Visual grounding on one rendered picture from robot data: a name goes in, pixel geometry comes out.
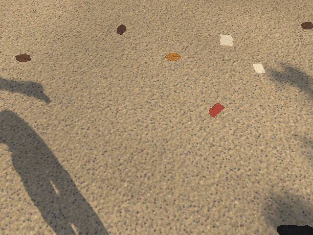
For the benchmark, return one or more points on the robot right hand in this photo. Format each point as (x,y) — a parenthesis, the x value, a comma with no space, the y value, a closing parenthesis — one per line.
(295,230)

